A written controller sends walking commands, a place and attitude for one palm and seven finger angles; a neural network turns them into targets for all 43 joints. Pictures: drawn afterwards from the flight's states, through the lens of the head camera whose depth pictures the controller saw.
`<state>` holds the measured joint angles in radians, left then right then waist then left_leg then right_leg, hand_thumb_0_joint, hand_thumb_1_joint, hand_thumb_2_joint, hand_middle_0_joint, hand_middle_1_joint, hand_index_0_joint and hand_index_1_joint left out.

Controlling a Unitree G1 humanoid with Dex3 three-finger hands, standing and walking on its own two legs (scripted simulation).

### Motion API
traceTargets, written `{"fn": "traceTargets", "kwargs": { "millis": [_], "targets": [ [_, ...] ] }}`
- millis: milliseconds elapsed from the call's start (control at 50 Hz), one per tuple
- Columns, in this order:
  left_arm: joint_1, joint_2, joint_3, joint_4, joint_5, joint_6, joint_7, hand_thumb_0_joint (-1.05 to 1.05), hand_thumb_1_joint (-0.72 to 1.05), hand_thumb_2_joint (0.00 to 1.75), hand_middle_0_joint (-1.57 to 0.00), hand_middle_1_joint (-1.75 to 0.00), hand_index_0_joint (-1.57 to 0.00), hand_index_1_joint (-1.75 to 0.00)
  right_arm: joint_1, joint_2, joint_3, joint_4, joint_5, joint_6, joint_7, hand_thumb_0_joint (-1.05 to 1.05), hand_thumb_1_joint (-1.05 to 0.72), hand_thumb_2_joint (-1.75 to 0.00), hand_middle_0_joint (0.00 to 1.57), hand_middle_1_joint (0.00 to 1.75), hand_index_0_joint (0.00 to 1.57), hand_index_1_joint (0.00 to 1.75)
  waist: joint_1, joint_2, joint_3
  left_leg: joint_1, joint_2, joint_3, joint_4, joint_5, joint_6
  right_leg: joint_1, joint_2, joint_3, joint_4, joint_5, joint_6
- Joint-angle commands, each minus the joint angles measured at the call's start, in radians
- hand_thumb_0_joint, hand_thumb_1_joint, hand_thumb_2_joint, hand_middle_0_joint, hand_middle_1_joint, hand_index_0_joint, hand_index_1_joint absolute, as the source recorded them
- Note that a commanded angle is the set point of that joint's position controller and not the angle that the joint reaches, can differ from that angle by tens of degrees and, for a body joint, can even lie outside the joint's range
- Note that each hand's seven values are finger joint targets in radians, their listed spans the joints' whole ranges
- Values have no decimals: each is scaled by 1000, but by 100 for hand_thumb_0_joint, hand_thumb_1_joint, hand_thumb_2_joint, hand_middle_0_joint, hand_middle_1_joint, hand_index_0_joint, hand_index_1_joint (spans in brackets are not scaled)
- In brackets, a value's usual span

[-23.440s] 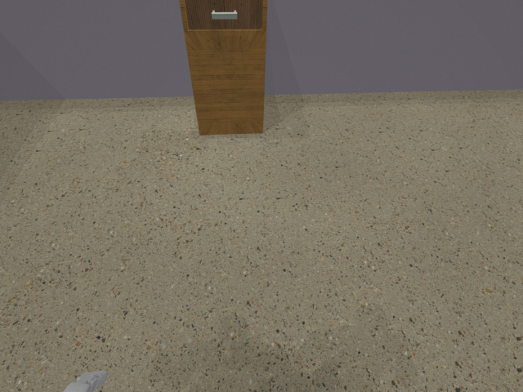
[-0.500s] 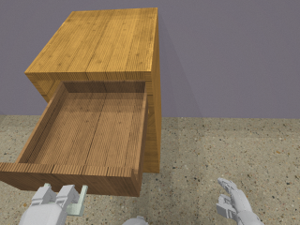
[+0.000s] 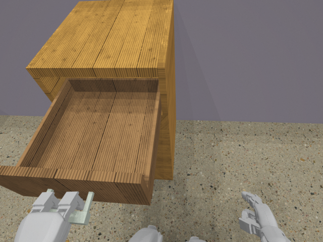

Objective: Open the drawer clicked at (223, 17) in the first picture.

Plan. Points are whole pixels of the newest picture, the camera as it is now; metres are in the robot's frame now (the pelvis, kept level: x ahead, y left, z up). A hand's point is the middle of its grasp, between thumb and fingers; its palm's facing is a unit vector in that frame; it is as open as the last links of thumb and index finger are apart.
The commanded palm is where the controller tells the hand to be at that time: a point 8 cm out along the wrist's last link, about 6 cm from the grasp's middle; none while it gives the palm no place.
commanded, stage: open the thumb to release the handle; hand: left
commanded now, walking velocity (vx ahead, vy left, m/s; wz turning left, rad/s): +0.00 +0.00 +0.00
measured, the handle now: (65, 205) +0.19 +0.24 +0.03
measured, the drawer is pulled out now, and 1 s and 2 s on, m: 0.30 0.29 0.29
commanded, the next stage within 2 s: lift the hand off the handle in 0.30 s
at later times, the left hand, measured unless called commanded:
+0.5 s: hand (64, 230) +0.14 +0.23 +0.01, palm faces -0.02 -0.10 -0.99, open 13.5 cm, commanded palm +0.12 +0.24 +0.05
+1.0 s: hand (59, 225) +0.15 +0.24 +0.03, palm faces -0.04 -0.11 -0.99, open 13.4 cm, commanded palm +0.14 +0.24 +0.10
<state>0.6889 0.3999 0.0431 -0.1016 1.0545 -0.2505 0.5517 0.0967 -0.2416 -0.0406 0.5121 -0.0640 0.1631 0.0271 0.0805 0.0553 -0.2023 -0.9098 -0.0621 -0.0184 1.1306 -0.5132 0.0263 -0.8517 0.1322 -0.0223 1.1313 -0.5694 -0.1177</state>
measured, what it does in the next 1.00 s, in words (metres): stands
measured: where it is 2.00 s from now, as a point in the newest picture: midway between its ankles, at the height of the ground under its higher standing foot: outside the picture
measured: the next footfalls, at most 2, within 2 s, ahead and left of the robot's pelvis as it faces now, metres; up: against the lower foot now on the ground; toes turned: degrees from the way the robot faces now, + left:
none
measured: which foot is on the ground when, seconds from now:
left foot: down 0.00-1.00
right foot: down 0.00-1.00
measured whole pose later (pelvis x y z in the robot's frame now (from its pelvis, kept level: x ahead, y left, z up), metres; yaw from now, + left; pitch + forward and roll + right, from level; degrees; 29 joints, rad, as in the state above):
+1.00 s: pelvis +0.00 +0.00 +0.02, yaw +0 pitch +12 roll +0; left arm 0.59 0.40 -0.04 -0.07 1.01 -0.10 0.49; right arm 0.14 -0.22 0.00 0.52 -0.03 0.13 -0.01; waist 0.07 0.07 -0.18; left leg -0.75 -0.06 -0.03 1.00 -0.45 0.03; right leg -0.69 0.13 -0.02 0.99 -0.51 -0.11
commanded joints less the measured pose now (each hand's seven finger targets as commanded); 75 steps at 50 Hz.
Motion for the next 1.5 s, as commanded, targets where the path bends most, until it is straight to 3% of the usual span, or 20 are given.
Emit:
{"fn": "traceTargets", "kwargs": {
  "millis": [0, 40, 180, 260, 280, 360, 380, 460, 560, 680, 760, 920, 1080, 1180, 1200, 1320, 1400, 1420, 1460, 1480],
  "targets": [
    [55, 163, 200, -132, -43, 77, 51, 0, 13, 57, -35, -127, -35, -127, -93, -78, -27, -163, 5, -45, -7, 0, -90, -90, 20, 30, 20, 30, 5, -55, -197, 179, -16, -20, -82, 255, 29, 125, -75, 161, -225, 434, 54],
    [9, 166, 197, -113, -45, 95, 48, 0, -1, 51, -33, -125, -33, -125, -98, -74, -22, -162, 10, -43, -17, 0, -90, -90, 20, 30, 20, 30, -12, -98, -171, 149, -12, -22, -86, 228, 33, 140, -79, 169, -241, 417, 58],
    [-64, 151, 133, -73, -37, 138, 38, 0, -50, 30, -30, -120, -30, -120, -88, -77, -11, -162, 27, -49, -32, 0, -90, -90, 20, 30, 20, 30, -21, -76, -111, 130, -9, -17, -106, 158, 35, 152, -90, 202, -308, 281, 64],
    [-72, 172, 137, -73, -39, 148, 32, 0, -50, 30, -30, -120, -30, -120, -93, -78, -4, -156, 30, -54, -35, 0, -90, -90, 20, 30, 20, 30, -10, -56, -137, 145, -13, -13, -114, 151, 33, 189, -104, 242, -341, 273, 70],
    [-74, 169, 133, -61, -39, 151, 31, 0, -50, 30, -30, -120, -30, -120, -88, -78, -6, -155, 34, -55, -38, 0, -90, -90, 20, 30, 20, 30, -16, -51, -101, 139, -11, -17, -119, 151, 33, 183, -99, 239, -345, 264, 65],
    [-113, 178, 138, -43, -40, 146, 24, 0, -50, 30, -30, -120, -30, -120, -94, -82, -4, -145, 30, -61, -41, 0, -90, -90, 20, 30, 20, 30, -20, -92, -97, 127, -12, -18, -115, 136, 33, 196, -113, 267, -371, 258, 75],
    [-89, 46, -5, -6, -41, 152, 9, 0, -50, 30, -30, -120, -30, -120, -85, -77, -2, -152, 26, -73, -35, 0, -90, -90, 20, 30, 20, 30, -50, -92, -46, 113, -10, -25, -112, 123, 33, 162, -119, 252, -368, 265, 79],
    [-139, 135, 70, -49, -22, 129, 20, 0, -50, 30, -30, -120, -30, -120, -73, -90, -11, -143, 21, -78, -29, 0, -90, -90, 20, 30, 20, 30, -25, -55, -140, 154, -9, -21, -114, 155, 35, 170, -114, 235, -335, 300, 74],
    [-124, 131, 71, -33, -19, 130, 18, 0, -50, 30, -30, -120, -30, -120, -78, -88, -11, -143, 20, -75, -29, 0, -90, -90, 20, 30, 20, 30, -28, -95, -135, 132, -13, -22, -109, 171, 32, 201, -119, 245, -324, 401, 83],
    [-209, 133, 69, -5, -19, 137, 25, 0, -50, 30, -30, -120, -30, -120, -78, -88, -13, -137, 27, -81, -41, 0, -90, -90, 20, 30, 20, 30, -45, -112, -93, 106, -8, -22, -99, 132, 35, 165, -114, 242, -340, 295, 81],
    [-184, 173, 97, -118, -28, 152, 33, 0, -50, 30, -30, -120, -30, -120, -78, -90, -10, -152, 29, -78, -37, 0, -90, -90, 20, 30, 20, 30, -15, -29, -202, 209, -13, -15, -133, 196, 37, 218, -105, 218, -333, 345, 71],
    [-165, 188, 97, -209, -64, 157, 7, 0, -50, 30, -30, -120, -30, -120, -89, -84, 0, -160, 38, -86, -45, 0, -90, -90, 20, 30, 20, 30, -26, -37, -101, 308, -7, -23, -198, 232, 41, 226, -96, 199, -402, 349, 70],
    [-81, 180, 104, -278, -84, 146, -15, 0, -50, 30, -30, -120, -30, -120, -85, -90, -3, -177, 39, -89, -22, 0, -90, -90, 20, 30, 20, 30, -11, 19, -86, 408, 0, -26, -260, 284, 39, 237, -82, 151, -410, 378, 56],
    [-78, 129, 40, -314, -104, 161, -49, 0, -50, 30, -30, -120, -30, -120, -90, -94, -6, -188, 43, -90, -8, 0, -90, -90, 20, 30, 20, 30, -27, -5, -58, 450, 11, -30, -292, 284, 43, 231, -84, 123, -437, 349, 62],
    [-83, 163, 71, -330, -106, 160, -56, 0, -50, 30, -30, -120, -30, -120, -85, -98, -6, -188, 41, -88, -7, 0, -90, -90, 20, 30, 20, 30, -16, -29, -83, 463, 11, -30, -292, 291, 42, 241, -85, 132, -446, 349, 64],
    [-90, 118, -11, -428, -98, 177, -100, 0, -50, 30, -30, -120, -30, -120, -87, -97, -3, -207, 45, -87, 2, 0, -90, -90, 20, 30, 20, 30, -13, 12, -54, 540, 29, -38, -339, 329, 39, 228, -84, 103, -462, 318, 56],
    [-123, 150, 2, -473, -87, 197, -124, 0, -50, 30, -30, -120, -30, -120, -88, -99, 7, -218, 42, -84, 9, 0, -90, -90, 20, 30, 20, 30, -6, -25, -41, 560, 38, -45, -356, 327, 33, 219, -85, 110, -481, 286, 55],
    [-104, 121, -27, -482, -90, 203, -130, 0, -50, 30, -30, -120, -30, -120, -89, -94, 6, -223, 47, -87, 9, 0, -90, -90, 20, 30, 20, 30, -6, 3, -27, 562, 42, -42, -366, 315, 34, 230, -87, 94, -485, 272, 57],
    [-111, 162, 13, -516, -89, 217, -140, 0, -50, 30, -30, -120, -30, -120, -87, -93, 12, -229, 46, -88, 13, 0, -90, -90, 20, 30, 20, 30, 4, -13, -58, 590, 45, -41, -368, 333, 28, 233, -88, 118, -495, 271, 52],
    [-93, 143, -1, -512, -93, 221, -148, 0, -50, 30, -30, -120, -30, -120, -89, -93, 9, -225, 53, -85, 9, 0, -90, -90, 20, 30, 20, 30, 4, 3, -31, 581, 49, -43, -382, 340, 29, 256, -85, 97, -489, 293, 51]
  ]
}}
